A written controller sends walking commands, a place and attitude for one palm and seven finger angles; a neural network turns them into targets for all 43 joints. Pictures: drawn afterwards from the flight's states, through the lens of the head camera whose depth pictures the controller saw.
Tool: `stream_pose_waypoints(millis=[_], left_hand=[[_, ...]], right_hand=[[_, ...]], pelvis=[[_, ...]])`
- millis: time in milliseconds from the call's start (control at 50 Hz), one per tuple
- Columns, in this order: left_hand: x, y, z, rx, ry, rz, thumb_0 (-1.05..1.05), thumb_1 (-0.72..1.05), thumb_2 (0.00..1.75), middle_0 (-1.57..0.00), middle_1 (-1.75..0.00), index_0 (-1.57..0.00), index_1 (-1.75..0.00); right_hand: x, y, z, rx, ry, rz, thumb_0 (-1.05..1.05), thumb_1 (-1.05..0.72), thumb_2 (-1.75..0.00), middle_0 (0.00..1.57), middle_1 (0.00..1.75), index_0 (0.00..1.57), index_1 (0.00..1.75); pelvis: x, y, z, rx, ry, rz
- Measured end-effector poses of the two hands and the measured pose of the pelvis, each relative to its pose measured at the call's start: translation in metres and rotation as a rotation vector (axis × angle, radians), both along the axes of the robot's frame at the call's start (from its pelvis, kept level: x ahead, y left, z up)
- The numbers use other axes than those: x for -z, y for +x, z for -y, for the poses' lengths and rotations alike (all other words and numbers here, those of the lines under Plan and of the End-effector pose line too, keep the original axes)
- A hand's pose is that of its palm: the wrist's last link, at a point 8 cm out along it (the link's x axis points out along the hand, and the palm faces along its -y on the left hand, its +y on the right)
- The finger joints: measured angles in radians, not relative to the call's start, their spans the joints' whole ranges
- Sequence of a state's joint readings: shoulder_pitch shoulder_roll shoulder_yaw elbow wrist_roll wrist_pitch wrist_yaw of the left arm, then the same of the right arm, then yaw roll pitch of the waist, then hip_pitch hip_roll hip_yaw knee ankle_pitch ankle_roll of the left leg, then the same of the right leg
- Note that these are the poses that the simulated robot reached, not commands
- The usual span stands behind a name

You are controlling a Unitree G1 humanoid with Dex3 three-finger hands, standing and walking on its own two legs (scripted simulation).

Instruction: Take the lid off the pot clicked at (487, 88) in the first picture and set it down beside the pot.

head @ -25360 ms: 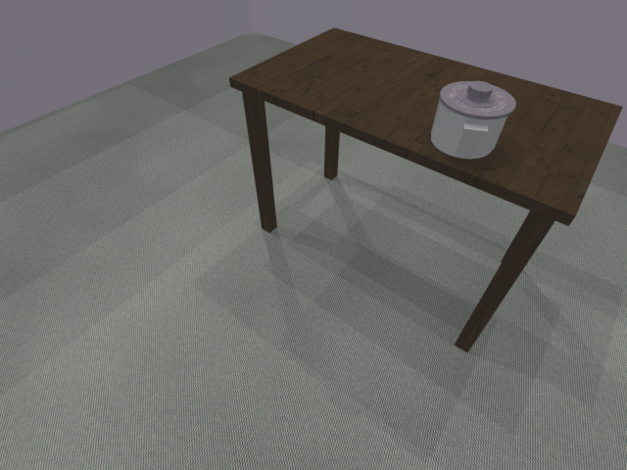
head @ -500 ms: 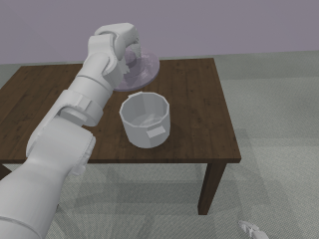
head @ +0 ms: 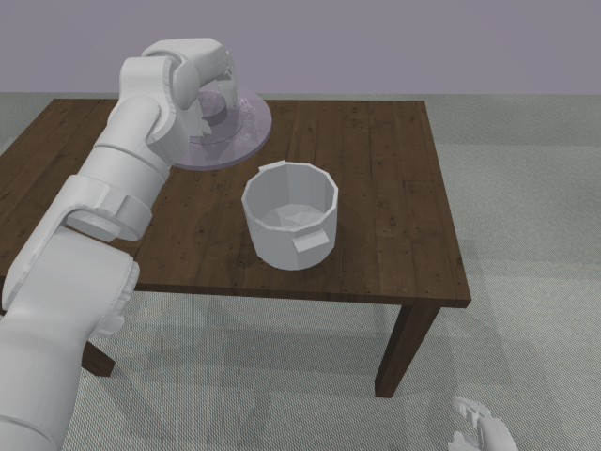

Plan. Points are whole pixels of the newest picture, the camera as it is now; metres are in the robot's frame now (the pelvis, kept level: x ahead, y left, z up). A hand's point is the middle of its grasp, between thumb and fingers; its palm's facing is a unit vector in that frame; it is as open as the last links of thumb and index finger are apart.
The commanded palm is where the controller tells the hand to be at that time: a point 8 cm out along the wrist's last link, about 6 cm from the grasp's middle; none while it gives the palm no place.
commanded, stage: move the lid sideways beside the pot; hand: left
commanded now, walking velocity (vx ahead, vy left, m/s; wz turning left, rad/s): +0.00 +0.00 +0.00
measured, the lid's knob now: (206, 108) +0.50 +0.13 +0.21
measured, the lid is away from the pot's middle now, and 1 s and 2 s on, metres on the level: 0.10 0.21 0.23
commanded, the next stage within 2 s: lower the lid onto the table in 1.28 s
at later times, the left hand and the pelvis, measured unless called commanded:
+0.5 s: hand (157, 104) +0.49 +0.19 +0.22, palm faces -0.25 -0.04 -0.97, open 8.3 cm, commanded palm +0.46 +0.20 +0.30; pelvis +0.01 +0.01 +0.00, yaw -1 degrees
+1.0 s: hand (112, 112) +0.46 +0.24 +0.23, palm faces -0.26 -0.03 -0.96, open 8.3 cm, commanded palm +0.46 +0.24 +0.30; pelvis -0.01 +0.01 +0.00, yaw +0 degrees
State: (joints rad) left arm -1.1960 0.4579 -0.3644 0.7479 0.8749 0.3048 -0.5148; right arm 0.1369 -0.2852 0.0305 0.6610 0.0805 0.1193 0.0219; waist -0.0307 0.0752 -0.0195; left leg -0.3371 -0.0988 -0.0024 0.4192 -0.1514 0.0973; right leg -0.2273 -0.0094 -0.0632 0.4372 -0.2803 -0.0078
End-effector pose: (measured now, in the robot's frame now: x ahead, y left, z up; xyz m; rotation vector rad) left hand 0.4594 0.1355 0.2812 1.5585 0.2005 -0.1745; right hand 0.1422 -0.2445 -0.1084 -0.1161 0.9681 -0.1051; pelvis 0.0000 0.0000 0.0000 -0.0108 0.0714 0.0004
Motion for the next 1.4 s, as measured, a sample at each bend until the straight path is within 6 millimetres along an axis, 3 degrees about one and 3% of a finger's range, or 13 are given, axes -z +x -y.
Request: stream_pose_waypoints(millis=[180, 440, 620, 900, 1240, 1400], left_hand=[[-0.002, 0.013, -0.014, -0.019, -0.022, 0.003, -0.02, 0.14, 0.91, -0.65, -0.88, -0.61, -0.86], [0.004, 0.02, -0.049, -0.065, -0.026, -0.026, -0.01, 0.14, 0.91, -0.64, -0.88, -0.61, -0.86], [-0.001, 0.015, -0.073, -0.082, -0.017, 0.0, -0.01, 0.14, 0.91, -0.64, -0.88, -0.61, -0.86], [-0.008, 0.0, -0.094, -0.11, -0.014, -0.011, -0.01, 0.14, 0.92, -0.64, -0.88, -0.61, -0.86], [-0.005, 0.003, -0.131, -0.165, 0.016, -0.038, -0.02, 0.14, 0.91, -0.64, -0.88, -0.61, -0.86], [0.0, 0.007, -0.126, -0.113, 0.012, -0.039, -0.01, 0.14, 0.91, -0.64, -0.88, -0.61, -0.86]], right_hand=[[0.006, -0.015, -0.008, 0.017, 0.008, -0.045, 0.01, -0.91, -0.9, 0.2, 0.3, 0.2, 0.3], [0.007, -0.042, 0.004, 0.069, -0.032, -0.123, 0.01, -0.91, -0.9, 0.2, 0.3, 0.2, 0.3], [0.003, -0.038, 0.008, 0.065, -0.046, -0.115, 0.01, -0.91, -0.9, 0.2, 0.3, 0.2, 0.3], [0.002, -0.022, -0.006, 0.023, -0.023, -0.084, 0.01, -0.91, -0.9, 0.2, 0.3, 0.2, 0.3], [0.006, -0.06, 0.009, 0.08, -0.069, -0.192, 0.01, -0.91, -0.9, 0.2, 0.3, 0.2, 0.3], [0.007, -0.064, 0.011, 0.085, -0.078, -0.223, 0.01, -0.91, -0.9, 0.2, 0.3, 0.2, 0.3]], pelvis=[[0.0, 0.001, -0.005, 0.01, -0.002, -0.018], [0.0, 0.005, -0.008, 0.016, -0.007, -0.025], [0.0, 0.004, -0.01, 0.01, -0.012, -0.032], [0.001, -0.004, -0.011, -0.004, -0.016, -0.028], [0.001, -0.003, -0.01, 0.001, -0.022, -0.035], [0.001, 0.0, -0.013, -0.002, -0.025, -0.043]])
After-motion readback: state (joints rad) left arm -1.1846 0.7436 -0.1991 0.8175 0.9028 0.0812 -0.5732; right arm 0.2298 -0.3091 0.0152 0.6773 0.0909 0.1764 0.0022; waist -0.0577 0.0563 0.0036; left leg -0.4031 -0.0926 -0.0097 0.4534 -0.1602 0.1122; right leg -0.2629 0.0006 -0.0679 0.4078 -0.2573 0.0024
